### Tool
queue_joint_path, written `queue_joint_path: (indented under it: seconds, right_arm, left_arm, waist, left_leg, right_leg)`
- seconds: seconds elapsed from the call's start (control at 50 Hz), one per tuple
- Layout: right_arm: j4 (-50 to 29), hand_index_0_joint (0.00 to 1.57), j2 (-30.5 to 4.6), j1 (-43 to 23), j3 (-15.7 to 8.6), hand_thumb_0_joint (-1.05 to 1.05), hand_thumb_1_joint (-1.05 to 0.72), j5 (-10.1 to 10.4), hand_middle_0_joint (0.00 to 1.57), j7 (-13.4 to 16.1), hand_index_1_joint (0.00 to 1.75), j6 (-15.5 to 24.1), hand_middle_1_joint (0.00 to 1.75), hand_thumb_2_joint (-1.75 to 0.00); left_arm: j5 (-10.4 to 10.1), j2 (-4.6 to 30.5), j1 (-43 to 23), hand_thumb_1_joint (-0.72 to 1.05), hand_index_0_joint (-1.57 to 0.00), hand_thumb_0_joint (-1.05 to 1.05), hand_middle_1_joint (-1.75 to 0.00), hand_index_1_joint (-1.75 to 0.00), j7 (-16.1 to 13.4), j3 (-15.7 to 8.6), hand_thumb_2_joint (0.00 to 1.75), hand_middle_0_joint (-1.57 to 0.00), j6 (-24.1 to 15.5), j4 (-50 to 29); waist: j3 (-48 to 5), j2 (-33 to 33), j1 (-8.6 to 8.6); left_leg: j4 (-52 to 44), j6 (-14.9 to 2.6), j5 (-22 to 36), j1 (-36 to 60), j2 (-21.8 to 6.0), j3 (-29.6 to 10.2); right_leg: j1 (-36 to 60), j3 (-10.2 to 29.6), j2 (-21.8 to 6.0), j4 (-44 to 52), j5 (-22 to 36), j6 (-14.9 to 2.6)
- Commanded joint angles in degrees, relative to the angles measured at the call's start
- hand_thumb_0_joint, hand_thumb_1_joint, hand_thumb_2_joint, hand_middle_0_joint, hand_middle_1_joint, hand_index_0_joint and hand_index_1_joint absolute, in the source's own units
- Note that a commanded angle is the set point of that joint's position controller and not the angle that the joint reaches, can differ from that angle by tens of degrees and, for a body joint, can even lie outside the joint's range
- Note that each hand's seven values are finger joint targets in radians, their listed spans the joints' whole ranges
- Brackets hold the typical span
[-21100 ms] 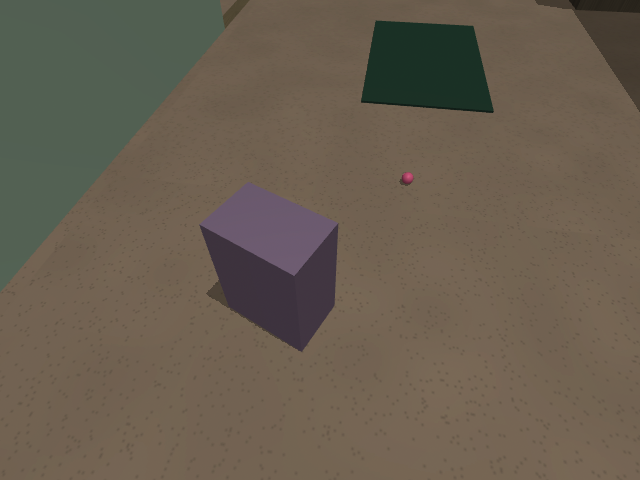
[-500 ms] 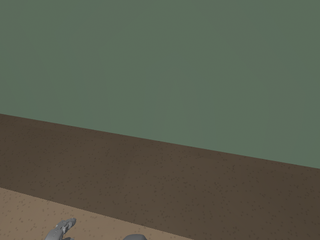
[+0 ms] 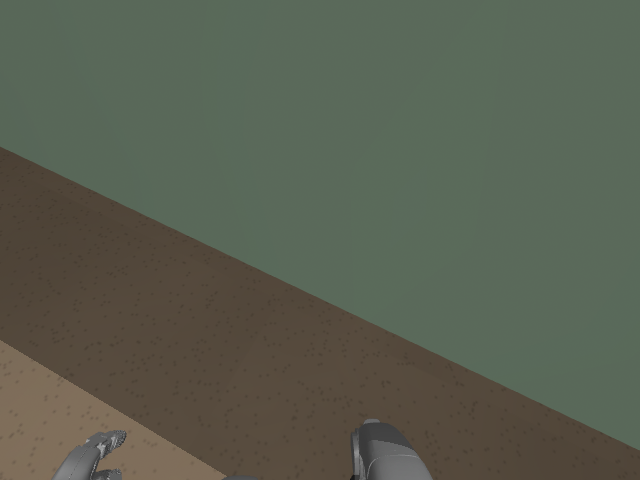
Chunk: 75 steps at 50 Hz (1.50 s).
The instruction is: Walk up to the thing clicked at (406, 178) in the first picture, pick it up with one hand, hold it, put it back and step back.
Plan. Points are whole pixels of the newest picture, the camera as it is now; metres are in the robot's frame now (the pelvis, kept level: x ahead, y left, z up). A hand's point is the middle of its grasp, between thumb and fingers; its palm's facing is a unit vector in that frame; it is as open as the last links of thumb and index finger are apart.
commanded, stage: walk up
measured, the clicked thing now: out of the picture -0.85 +1.09 -0.74
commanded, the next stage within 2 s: none
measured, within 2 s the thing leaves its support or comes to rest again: neither
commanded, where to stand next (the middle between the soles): +0.08 -0.05 m, yaw +121 degrees
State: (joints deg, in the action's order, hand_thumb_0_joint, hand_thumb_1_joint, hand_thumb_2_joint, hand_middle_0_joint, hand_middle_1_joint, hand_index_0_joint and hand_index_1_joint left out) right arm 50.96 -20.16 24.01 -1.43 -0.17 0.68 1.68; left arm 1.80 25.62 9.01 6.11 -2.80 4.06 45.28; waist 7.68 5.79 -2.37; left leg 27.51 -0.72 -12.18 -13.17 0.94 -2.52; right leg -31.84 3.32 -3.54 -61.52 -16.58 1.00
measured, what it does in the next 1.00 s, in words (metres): steps to the right, turning left: right foot, then left foot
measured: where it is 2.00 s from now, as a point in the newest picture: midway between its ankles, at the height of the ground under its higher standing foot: outside the picture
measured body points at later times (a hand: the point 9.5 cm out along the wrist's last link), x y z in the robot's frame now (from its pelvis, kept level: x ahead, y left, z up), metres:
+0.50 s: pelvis +0.08 -0.15 -0.01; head +0.13 -0.16 +0.43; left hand +0.11 +0.18 -0.09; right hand +0.32 -0.39 -0.13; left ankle +0.00 +0.00 -0.67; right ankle +0.17 -0.18 -0.74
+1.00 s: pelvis +0.00 -0.15 +0.00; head -0.01 -0.13 +0.44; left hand -0.19 +0.15 -0.11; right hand +0.26 -0.36 -0.10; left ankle -0.07 -0.07 -0.74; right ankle +0.13 -0.20 -0.67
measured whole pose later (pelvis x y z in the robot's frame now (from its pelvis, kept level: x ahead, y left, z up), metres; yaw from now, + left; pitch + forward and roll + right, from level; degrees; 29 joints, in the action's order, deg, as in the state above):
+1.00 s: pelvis +0.00 -0.15 +0.00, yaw +51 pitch -1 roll -2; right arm 46.8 -22.9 22.4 -3.0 -2.2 -4.0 -5.6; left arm 1.1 26.4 11.3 2.2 -5.9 1.1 48.9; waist 2.2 1.3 -2.2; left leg 34.0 -2.7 -17.1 -16.0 1.2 -5.0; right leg -31.0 -5.3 -3.1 -59.7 -24.3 1.9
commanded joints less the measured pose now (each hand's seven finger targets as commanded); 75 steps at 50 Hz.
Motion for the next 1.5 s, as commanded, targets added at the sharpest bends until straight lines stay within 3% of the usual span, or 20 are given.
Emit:
queue_joint_path:
  seconds: [0.0,0.14,0.16,0.2,0.24,0.32,0.58,0.76,0.8,0.84,0.86,0.94,1.12,1.16,1.18,1.22,1.24,1.26,1.34,1.48]
  right_arm:
    - [-6.71,0.20,-17.40,-2.48,-4.97,0.00,-0.90,-0.45,0.20,2.20,0.30,1.91,0.30,-0.90]
    - [-11.64,0.20,-16.55,-8.48,-4.89,0.00,-0.90,-0.33,0.20,1.65,0.30,-1.51,0.30,-0.90]
    - [-12.33,0.20,-13.71,-9.12,-3.94,0.00,-0.90,0.39,0.20,1.66,0.30,-1.87,0.30,-0.90]
    - [-12.77,0.20,-6.85,-1.14,-1.97,0.00,-0.90,0.45,0.20,2.36,0.30,-2.36,0.30,-0.90]
    - [-10.67,0.20,-12.99,0.68,-4.15,0.00,-0.90,-0.64,0.20,2.95,0.30,-2.93,0.30,-0.90]
    - [-10.19,0.20,-11.54,-1.44,-3.61,0.00,-0.90,-0.60,0.20,-0.23,0.30,-3.91,0.30,-0.90]
    - [-13.32,0.20,-13.82,-11.17,-4.98,0.00,-0.90,-2.29,0.20,-5.27,0.30,-6.17,0.30,-0.90]
    - [-9.98,0.20,-15.50,-0.92,-6.51,0.00,-0.90,-1.95,0.20,-7.15,0.30,-6.72,0.30,-0.90]
    - [-8.21,0.20,-17.50,3.43,-7.67,0.00,-0.90,-2.45,0.20,-6.00,0.30,-6.87,0.30,-0.90]
    - [-11.69,0.20,-24.12,-3.39,-8.55,0.00,-0.90,-3.37,0.20,-4.72,0.30,-6.55,0.30,-0.90]
    - [-11.67,0.20,-25.31,-4.61,-8.52,0.00,-0.90,-2.69,0.20,-4.41,0.30,-6.14,0.30,-0.90]
    - [-12.99,0.20,-19.83,-13.87,-6.22,0.00,-0.90,-1.96,0.20,-2.99,0.30,-4.22,0.30,-0.90]
    - [-12.46,0.20,-19.45,-1.27,-6.90,0.00,-0.90,-2.10,0.20,-2.20,0.30,-1.44,0.30,-0.90]
    - [-13.65,0.20,-18.48,-4.33,-6.75,0.00,-0.90,-1.94,0.20,-1.91,0.30,-1.41,0.30,-0.90]
    - [-14.41,0.20,-16.24,-6.80,-6.03,0.00,-0.90,-1.49,0.20,-1.85,0.30,-1.36,0.30,-0.90]
    - [-14.49,0.20,-9.78,-3.64,-3.95,0.00,-0.90,-0.21,0.20,-1.72,0.30,-1.27,0.30,-0.90]
    - [-13.85,0.20,-13.00,-2.67,-5.14,0.00,-0.90,-1.27,0.20,-1.11,0.30,-1.24,0.30,-0.90]
    - [-13.57,0.20,-16.86,-3.13,-6.16,0.00,-0.90,-1.21,0.20,-1.30,0.30,-1.35,0.30,-0.90]
    - [-12.78,0.20,-14.09,-7.23,-5.67,0.00,-0.90,-1.11,0.20,-2.99,0.30,-1.09,0.30,-0.90]
    - [-14.55,0.20,-11.51,-10.91,-5.10,0.00,-0.90,-0.64,0.20,-2.42,0.30,-1.29,0.30,-0.90]
  left_arm:
    - [-1.11,6.28,-2.28,0.90,-0.20,0.00,-0.30,-0.30,-2.22,-2.95,0.90,-0.20,0.02,-5.40]
    - [-2.88,5.79,-0.61,0.90,-0.20,0.00,-0.30,-0.30,-4.60,-2.93,0.90,-0.20,-2.29,-3.49]
    - [-2.43,7.82,2.10,0.90,-0.20,0.00,-0.30,-0.30,-5.00,-3.57,0.90,-0.20,-2.67,-2.24]
    - [-1.13,13.09,-0.36,0.90,-0.20,0.00,-0.30,-0.30,-5.64,-4.26,0.90,-0.20,-2.75,-4.42]
    - [-0.95,12.87,-7.47,0.90,-0.20,0.00,-0.30,-0.30,-5.32,-4.88,0.90,-0.20,-2.54,-6.50]
    - [-1.09,9.40,-7.77,0.90,-0.20,0.00,-0.30,-0.30,-5.84,-3.94,0.90,-0.20,-2.93,-4.71]
    - [0.07,13.47,0.46,0.90,-0.20,0.00,-0.30,-0.30,-7.58,-6.46,0.90,-0.20,-4.75,-5.45]
    - [0.90,14.76,-5.70,0.90,-0.20,0.00,-0.30,-0.30,-7.02,-7.73,0.90,-0.20,-5.55,-4.90]
    - [0.64,12.55,-3.66,0.90,-0.20,0.00,-0.30,-0.30,-6.17,-6.97,0.90,-0.20,-4.87,-3.57]
    - [-0.54,9.13,-5.37,0.90,-0.20,0.00,-0.30,-0.30,-4.99,-5.53,0.90,-0.20,-5.15,-5.95]
    - [-0.09,13.06,-10.02,0.90,-0.20,0.00,-0.30,-0.30,-5.19,-6.66,0.90,-0.20,-5.68,-6.73]
    - [-0.95,10.90,2.44,0.90,-0.20,0.00,-0.30,-0.30,-4.36,-6.02,0.90,-0.20,-4.64,-0.62]
    - [-0.69,8.93,-5.08,0.90,-0.20,0.00,-0.30,-0.30,-4.43,-4.80,0.90,-0.20,-6.07,-6.06]
    - [-0.85,7.84,0.54,0.90,-0.20,0.00,-0.30,-0.30,-5.06,-4.58,0.90,-0.20,-7.12,-4.96]
    - [-0.81,8.30,5.96,0.90,-0.20,0.00,-0.30,-0.30,-5.63,-4.94,0.90,-0.20,-7.67,-3.46]
    - [0.35,15.58,9.83,0.90,-0.20,0.00,-0.30,-0.30,-6.70,-6.26,0.90,-0.20,-7.91,-3.31]
    - [0.75,14.59,2.84,0.90,-0.20,0.00,-0.30,-0.30,-6.59,-6.15,0.90,-0.20,-7.65,-5.64]
    - [0.62,14.44,-0.98,0.90,-0.20,0.00,-0.30,-0.30,-6.08,-6.15,0.90,-0.20,-7.43,-6.37]
    - [-0.06,10.62,2.24,0.90,-0.20,0.00,-0.30,-0.30,-5.71,-4.39,0.90,-0.20,-8.37,-4.67]
    - [-0.04,10.24,6.51,0.90,-0.20,0.00,-0.30,-0.30,-4.03,-4.23,0.90,-0.20,-5.45,-6.78]
  waist:
    - [-6.17,-11.19,3.14]
    - [-11.21,-15.97,4.81]
    - [-13.64,-11.23,6.67]
    - [-18.35,10.20,3.21]
    - [-17.01,10.49,1.79]
    - [-14.40,8.40,0.90]
    - [-10.54,-0.60,5.72]
    - [-15.19,-1.24,-0.68]
    - [-12.70,-11.11,-2.45]
    - [0.95,-25.41,-1.59]
    - [5.00,-22.06,-2.64]
    - [-3.48,-13.60,5.97]
    - [-7.12,-12.18,1.00]
    - [-9.21,-12.32,4.58]
    - [-11.35,-9.51,8.11]
    - [-13.47,6.95,8.85]
    - [-9.78,1.54,6.85]
    - [-8.63,0.94,5.38]
    - [-1.43,2.98,4.82]
    - [-1.81,5.77,7.16]
  left_leg:
    - [-5.45,-10.15,29.82,3.86,-9.56,-12.62]
    - [8.88,-5.37,32.31,-3.22,-4.83,-13.54]
    - [13.12,-3.20,22.89,-7.78,-2.09,-12.33]
    - [28.71,-0.83,-23.27,-19.05,4.47,-4.74]
    - [37.05,-0.54,-23.86,-17.93,0.10,-2.60]
    - [38.95,-0.36,-11.17,-18.02,-0.29,-1.42]
    - [26.30,0.40,-8.85,-17.72,-7.48,1.65]
    - [15.56,-3.51,-16.55,0.46,-6.33,7.15]
    - [4.84,-6.86,-20.19,6.90,-3.90,0.37]
    - [-19.00,-14.98,-44.77,-5.94,-16.48,-36.18]
    - [-24.18,-18.56,-47.00,-14.09,-19.68,-42.36]
    - [-13.31,-9.92,-19.15,-5.33,-8.08,-19.40]
    - [-9.09,-13.10,-11.38,0.70,-9.75,-31.74]
    - [-3.33,-11.26,-1.71,-1.57,-7.86,-30.26]
    - [3.48,-7.63,-0.06,-5.72,-3.60,-24.02]
    - [24.90,-0.98,-17.49,-28.82,7.82,-6.51]
    - [27.63,0.77,-14.63,-31.95,2.67,-4.99]
    - [29.60,0.69,-12.63,-29.10,-1.32,-4.53]
    - [27.56,0.18,-5.37,-24.06,-1.67,-1.28]
    - [13.89,0.15,1.96,-13.15,-0.54,8.35]
  right_leg:
    - [-0.23,-0.15,0.57,5.82,2.59,1.20]
    - [20.20,-2.56,4.21,33.06,9.29,-1.56]
    - [26.66,-1.02,1.41,35.89,16.86,-3.26]
    - [32.53,20.16,-21.52,36.72,31.60,-9.37]
    - [26.38,23.64,-23.66,38.51,23.76,-14.72]
    - [25.82,3.56,-11.06,32.54,31.73,-7.58]
    - [26.82,-2.33,-22.14,45.37,-0.35,-6.26]
    - [11.79,-11.92,-21.48,42.90,-20.61,-6.15]
    - [1.87,-16.50,-14.81,25.68,-27.62,-2.05]
    - [-12.76,-16.15,1.29,4.95,-20.13,3.02]
    - [-9.84,-7.74,0.46,0.64,-18.76,2.06]
    - [-4.41,-5.21,0.34,-1.82,-3.98,0.70]
    - [5.52,-0.48,4.65,20.78,-12.87,-1.68]
    - [15.45,2.15,3.92,33.43,-9.14,-3.33]
    - [26.03,2.93,1.86,43.81,0.26,-3.84]
    - [43.95,26.13,-19.66,46.81,-5.44,-6.60]
    - [38.40,26.53,-23.56,48.16,-8.24,-9.95]
    - [33.35,25.71,-24.45,50.10,-14.95,-13.25]
    - [28.60,5.47,-12.80,46.02,11.42,-6.38]
    - [26.03,-10.96,-9.28,38.29,30.81,-4.40]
